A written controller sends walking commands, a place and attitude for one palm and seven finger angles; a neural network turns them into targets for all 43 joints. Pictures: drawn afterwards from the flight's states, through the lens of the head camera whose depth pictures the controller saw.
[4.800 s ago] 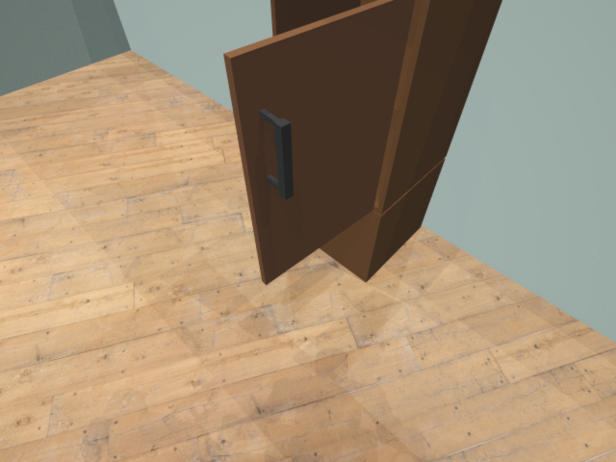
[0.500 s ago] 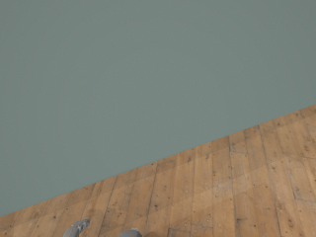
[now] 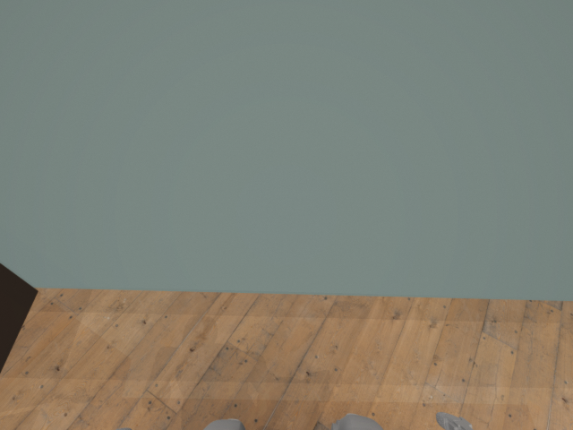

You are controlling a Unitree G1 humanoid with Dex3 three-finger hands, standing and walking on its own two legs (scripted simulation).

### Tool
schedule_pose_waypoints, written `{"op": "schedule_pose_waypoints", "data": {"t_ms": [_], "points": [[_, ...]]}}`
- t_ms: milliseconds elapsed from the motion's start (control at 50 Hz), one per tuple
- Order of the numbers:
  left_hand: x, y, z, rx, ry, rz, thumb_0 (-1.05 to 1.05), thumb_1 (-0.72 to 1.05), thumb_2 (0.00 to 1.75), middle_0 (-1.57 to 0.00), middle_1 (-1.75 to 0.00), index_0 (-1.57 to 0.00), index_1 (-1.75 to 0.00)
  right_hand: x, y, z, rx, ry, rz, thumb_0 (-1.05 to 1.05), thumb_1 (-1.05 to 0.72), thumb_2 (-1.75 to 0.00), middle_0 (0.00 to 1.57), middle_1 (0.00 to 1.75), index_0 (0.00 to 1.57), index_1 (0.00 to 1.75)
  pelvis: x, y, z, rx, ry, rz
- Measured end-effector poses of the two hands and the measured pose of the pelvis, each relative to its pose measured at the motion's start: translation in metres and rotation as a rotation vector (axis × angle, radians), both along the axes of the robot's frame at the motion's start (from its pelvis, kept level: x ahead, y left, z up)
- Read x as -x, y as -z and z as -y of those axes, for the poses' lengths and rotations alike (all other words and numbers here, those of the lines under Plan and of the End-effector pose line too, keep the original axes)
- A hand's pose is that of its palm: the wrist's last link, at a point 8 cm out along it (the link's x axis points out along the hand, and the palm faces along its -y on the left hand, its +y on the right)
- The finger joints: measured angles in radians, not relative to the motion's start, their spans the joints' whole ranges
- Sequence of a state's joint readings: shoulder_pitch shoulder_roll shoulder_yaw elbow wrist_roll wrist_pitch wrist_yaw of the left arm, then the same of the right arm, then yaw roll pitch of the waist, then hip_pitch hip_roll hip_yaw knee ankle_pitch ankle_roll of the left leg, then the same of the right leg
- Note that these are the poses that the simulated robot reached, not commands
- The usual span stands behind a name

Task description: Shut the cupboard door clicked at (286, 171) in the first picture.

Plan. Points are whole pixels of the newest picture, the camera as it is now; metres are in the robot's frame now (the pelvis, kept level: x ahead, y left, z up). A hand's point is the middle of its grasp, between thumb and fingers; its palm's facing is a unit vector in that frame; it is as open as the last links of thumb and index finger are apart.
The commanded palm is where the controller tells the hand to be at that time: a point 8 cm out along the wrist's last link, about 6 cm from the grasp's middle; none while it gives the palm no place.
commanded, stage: turn to face it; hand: left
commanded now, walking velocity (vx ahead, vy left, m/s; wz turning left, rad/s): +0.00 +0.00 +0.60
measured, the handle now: out of the picture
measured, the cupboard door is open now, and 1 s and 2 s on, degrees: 84 84 84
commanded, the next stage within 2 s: none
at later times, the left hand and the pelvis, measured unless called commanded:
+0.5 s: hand out of the picture -0.01 +0.19 -0.18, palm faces +0.36 -0.91 -0.22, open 7.3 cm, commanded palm none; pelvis +0.01 -0.02 -0.01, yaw +20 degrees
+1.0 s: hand out of the picture +0.01 +0.16 -0.14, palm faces +0.57 -0.77 -0.27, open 7.4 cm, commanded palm none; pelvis +0.03 -0.06 +0.01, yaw +37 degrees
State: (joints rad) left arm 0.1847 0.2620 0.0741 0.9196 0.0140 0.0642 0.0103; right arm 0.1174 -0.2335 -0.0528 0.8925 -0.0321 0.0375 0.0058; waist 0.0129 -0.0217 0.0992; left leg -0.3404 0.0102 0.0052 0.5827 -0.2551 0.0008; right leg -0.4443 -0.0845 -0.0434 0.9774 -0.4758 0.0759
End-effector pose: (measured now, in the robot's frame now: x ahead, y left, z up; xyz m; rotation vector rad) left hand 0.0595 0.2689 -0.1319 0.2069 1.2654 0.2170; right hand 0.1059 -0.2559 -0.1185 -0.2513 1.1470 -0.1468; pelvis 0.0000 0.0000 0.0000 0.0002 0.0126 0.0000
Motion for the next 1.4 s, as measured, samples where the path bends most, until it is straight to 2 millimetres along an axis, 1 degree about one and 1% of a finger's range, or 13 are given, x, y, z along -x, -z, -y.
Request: {"op": "schedule_pose_waypoints", "data": {"t_ms": [100,160,320,400,520,640,740,860,960,1080,1260,1320,1400], "points": [[-0.006,-0.012,0.018,-0.031,-0.032,0.08,0.0,0.91,0.9,-0.19,-0.3,-0.2,-0.3,-0.005,0.017,0.01,-0.048,-0.036,-0.044,0.01,-0.9,-0.9,0.2,0.3,0.21,0.3,-0.003,0.003,0.022,-0.006,-0.07,-0.007],[0.001,-0.016,0.032,-0.046,-0.062,0.1,0.0,0.91,0.9,-0.19,-0.3,-0.2,-0.3,-0.012,0.024,0.019,-0.065,-0.059,-0.07,0.01,-0.9,-0.9,0.2,0.3,0.2,0.3,-0.005,0.004,0.032,-0.015,-0.118,-0.003],[0.037,-0.016,0.064,0.021,-0.171,0.042,0.0,0.9,0.9,-0.2,-0.3,-0.2,-0.3,-0.043,0.007,0.013,-0.063,-0.149,-0.096,0.01,-0.9,-0.9,0.2,0.3,0.2,0.3,-0.014,-0.011,0.039,-0.044,-0.22,-0.004],[0.063,-0.005,0.061,0.048,-0.248,0.016,0.0,0.91,0.9,-0.2,-0.3,-0.21,-0.3,-0.068,0.002,-0.006,-0.045,-0.233,-0.074,0.01,-0.9,-0.9,0.2,0.3,0.2,0.3,-0.015,-0.008,0.033,-0.036,-0.275,-0.002],[0.1,0.021,0.036,0.062,-0.352,-0.042,0.0,0.91,0.9,-0.2,-0.3,-0.21,-0.3,-0.097,0.0,-0.038,-0.003,-0.346,0.008,0.01,-0.9,-0.9,0.2,0.3,0.2,0.3,-0.011,0.007,0.018,-0.007,-0.35,-0.001],[0.092,0.004,0.019,0.029,-0.408,0.019,0.01,0.91,0.9,-0.19,-0.3,-0.2,-0.3,-0.09,-0.008,-0.041,0.022,-0.393,-0.032,0.01,-0.9,-0.9,0.2,0.3,0.2,0.3,-0.011,-0.005,0.019,0.013,-0.416,-0.002],[0.075,-0.011,0.019,-0.005,-0.426,0.092,0.0,0.91,0.9,-0.19,-0.3,-0.2,-0.3,-0.084,-0.003,-0.032,0.013,-0.415,-0.089,0.01,-0.9,-0.9,0.2,0.3,0.21,0.3,-0.015,-0.009,0.029,0.021,-0.473,-0.004],[0.061,-0.019,0.039,-0.064,-0.457,0.166,0.0,0.91,0.9,-0.19,-0.3,-0.2,-0.3,-0.092,0.019,-0.009,-0.014,-0.437,-0.141,0.01,-0.9,-0.9,0.2,0.3,0.21,0.3,-0.028,0.001,0.053,-0.002,-0.55,-0.015],[0.078,-0.025,0.069,-0.061,-0.522,0.14,0.0,0.91,0.9,-0.2,-0.3,-0.2,-0.3,-0.113,0.02,-0.005,-0.014,-0.488,-0.163,0.01,-0.9,-0.9,0.2,0.3,0.2,0.3,-0.032,-0.005,0.061,-0.021,-0.623,0.006],[0.113,-0.018,0.1,0.0,-0.624,0.084,0.0,0.9,0.9,-0.2,-0.3,-0.2,-0.3,-0.142,0.007,-0.031,-0.016,-0.592,-0.142,0.01,-0.91,-0.9,0.2,0.3,0.2,0.3,-0.035,-0.011,0.063,-0.049,-0.706,0.0],[0.199,0.017,0.112,0.051,-0.823,-0.028,0.0,0.9,0.9,-0.2,-0.3,-0.21,-0.3,-0.18,0.002,-0.11,0.001,-0.808,0.007,0.01,-0.9,-0.9,0.2,0.3,0.2,0.3,-0.021,0.008,0.047,-0.019,-0.825,-0.003],[0.211,0.011,0.108,0.033,-0.871,-0.039,0.01,0.91,0.9,-0.2,-0.3,-0.2,-0.3,-0.18,-0.003,-0.119,0.01,-0.85,0.012,0.01,-0.9,-0.9,0.2,0.3,0.2,0.3,-0.021,0.003,0.048,-0.01,-0.86,-0.004],[0.209,-0.003,0.104,-0.005,-0.907,0.002,0.01,0.91,0.9,-0.19,-0.3,-0.2,-0.3,-0.179,-0.003,-0.124,0.008,-0.893,-0.021,0.01,-0.9,-0.9,0.2,0.3,0.2,0.3,-0.025,-0.004,0.052,-0.001,-0.903,-0.003]]}}
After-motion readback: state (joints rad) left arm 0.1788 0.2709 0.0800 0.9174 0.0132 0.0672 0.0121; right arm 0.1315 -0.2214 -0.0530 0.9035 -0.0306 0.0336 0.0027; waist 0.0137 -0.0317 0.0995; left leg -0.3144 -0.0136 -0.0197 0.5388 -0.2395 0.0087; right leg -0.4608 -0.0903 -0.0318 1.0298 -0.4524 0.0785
